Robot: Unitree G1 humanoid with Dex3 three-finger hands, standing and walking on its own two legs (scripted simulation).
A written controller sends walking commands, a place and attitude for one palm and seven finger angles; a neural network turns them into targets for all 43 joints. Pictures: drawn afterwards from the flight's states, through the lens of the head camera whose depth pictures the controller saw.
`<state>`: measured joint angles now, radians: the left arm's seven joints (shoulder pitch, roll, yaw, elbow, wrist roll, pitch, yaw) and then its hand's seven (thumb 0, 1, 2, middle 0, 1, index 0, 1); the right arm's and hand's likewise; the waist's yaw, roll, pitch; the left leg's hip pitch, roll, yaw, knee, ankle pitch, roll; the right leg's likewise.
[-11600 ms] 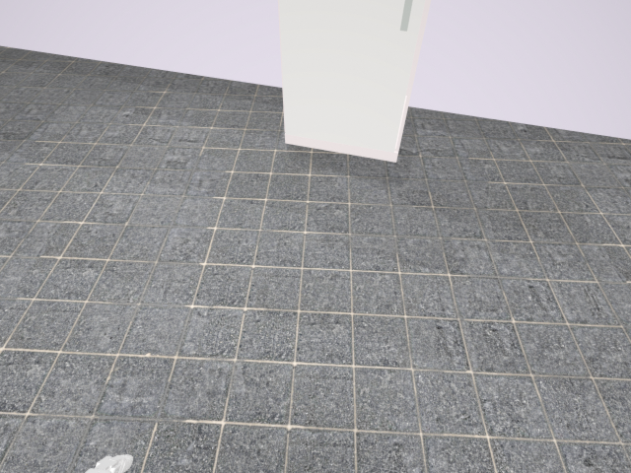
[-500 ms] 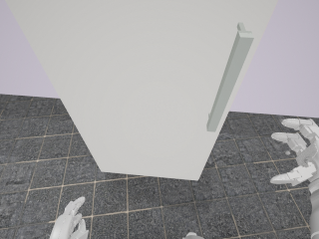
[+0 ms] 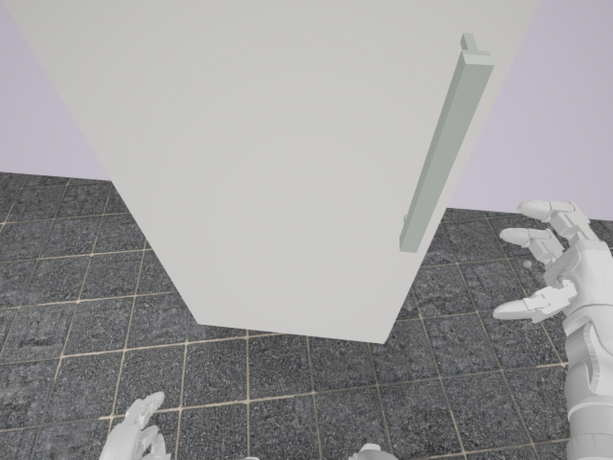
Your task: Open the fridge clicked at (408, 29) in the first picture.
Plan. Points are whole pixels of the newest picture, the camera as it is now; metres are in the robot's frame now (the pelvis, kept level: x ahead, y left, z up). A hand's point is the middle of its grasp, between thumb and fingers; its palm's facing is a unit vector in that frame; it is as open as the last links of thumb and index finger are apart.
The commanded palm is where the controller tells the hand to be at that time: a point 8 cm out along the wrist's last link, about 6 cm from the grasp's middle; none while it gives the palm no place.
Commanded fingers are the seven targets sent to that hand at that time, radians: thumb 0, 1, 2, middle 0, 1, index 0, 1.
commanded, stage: move the hooked fingers beside the handle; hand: right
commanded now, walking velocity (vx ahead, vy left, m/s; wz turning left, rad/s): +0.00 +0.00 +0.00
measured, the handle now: (431, 164) +0.48 -0.13 +0.12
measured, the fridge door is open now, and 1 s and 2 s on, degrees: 0 0 0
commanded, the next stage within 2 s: feel for the door with the fingertips in 1.46 s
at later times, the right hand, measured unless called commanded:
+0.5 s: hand (487, 231) +0.41 -0.21 +0.08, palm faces +0.04 +1.00 +0.00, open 14.0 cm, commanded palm +0.38 -0.25 +0.07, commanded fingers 0.00 0.50 -0.30 0.30 1.20 0.30 1.20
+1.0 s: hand (483, 225) +0.42 -0.20 +0.07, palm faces +0.07 +1.00 -0.01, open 14.0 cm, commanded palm +0.39 -0.25 +0.07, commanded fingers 0.00 0.50 -0.30 0.30 1.20 0.30 1.20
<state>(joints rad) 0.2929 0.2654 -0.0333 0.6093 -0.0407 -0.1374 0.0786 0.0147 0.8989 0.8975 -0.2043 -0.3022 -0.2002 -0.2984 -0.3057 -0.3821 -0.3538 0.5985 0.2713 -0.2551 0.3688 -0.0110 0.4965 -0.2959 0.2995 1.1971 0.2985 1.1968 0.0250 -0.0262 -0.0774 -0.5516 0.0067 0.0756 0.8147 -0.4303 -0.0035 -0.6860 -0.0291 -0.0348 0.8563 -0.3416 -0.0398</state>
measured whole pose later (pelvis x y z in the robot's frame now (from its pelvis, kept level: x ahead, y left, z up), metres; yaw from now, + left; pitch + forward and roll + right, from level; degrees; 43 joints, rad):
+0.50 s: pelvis +0.00 +0.00 +0.00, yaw +1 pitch +11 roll +2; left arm 0.32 0.26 -0.02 0.64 -0.03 -0.05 0.05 0.01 0.90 0.90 -0.20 -0.30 -0.20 -0.30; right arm -0.49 -0.36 -0.31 0.78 0.21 -0.31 0.26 -0.01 0.50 -0.30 0.30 1.20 0.30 1.20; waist 0.06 -0.02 -0.09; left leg -0.60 0.00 0.07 0.85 -0.44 0.00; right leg -0.73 -0.04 -0.04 0.88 -0.35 -0.03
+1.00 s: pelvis +0.00 +0.02 -0.01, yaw +1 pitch +12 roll +2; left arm 0.34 0.26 -0.02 0.63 -0.04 0.01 0.05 0.01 0.90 0.90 -0.20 -0.30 -0.20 -0.30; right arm -0.52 -0.40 -0.37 0.86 0.20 -0.35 0.27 -0.01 0.50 -0.30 0.30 1.20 0.30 1.20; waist 0.07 -0.02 -0.10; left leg -0.64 -0.02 0.07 0.88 -0.46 0.02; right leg -0.76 -0.06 -0.04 0.90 -0.36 -0.02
